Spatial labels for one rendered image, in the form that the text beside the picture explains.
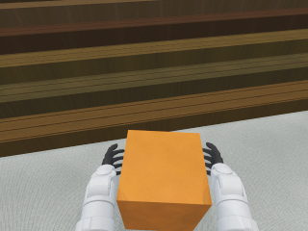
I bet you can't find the robot right forearm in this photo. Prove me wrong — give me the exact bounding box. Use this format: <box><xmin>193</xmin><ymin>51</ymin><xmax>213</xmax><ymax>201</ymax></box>
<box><xmin>210</xmin><ymin>163</ymin><xmax>259</xmax><ymax>231</ymax></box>

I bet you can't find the robot left hand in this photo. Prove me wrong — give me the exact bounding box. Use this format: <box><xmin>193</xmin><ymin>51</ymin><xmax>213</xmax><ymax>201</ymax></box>
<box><xmin>101</xmin><ymin>143</ymin><xmax>125</xmax><ymax>176</ymax></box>

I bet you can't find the robot right hand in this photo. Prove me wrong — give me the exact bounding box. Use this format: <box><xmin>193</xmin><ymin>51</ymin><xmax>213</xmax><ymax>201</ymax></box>
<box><xmin>202</xmin><ymin>142</ymin><xmax>224</xmax><ymax>176</ymax></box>

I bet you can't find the robot left forearm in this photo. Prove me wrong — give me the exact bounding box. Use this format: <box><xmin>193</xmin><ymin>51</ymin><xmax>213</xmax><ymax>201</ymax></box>
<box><xmin>75</xmin><ymin>165</ymin><xmax>117</xmax><ymax>231</ymax></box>

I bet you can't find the carton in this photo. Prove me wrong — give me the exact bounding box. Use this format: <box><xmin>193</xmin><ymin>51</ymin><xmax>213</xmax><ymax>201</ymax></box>
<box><xmin>116</xmin><ymin>130</ymin><xmax>213</xmax><ymax>231</ymax></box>

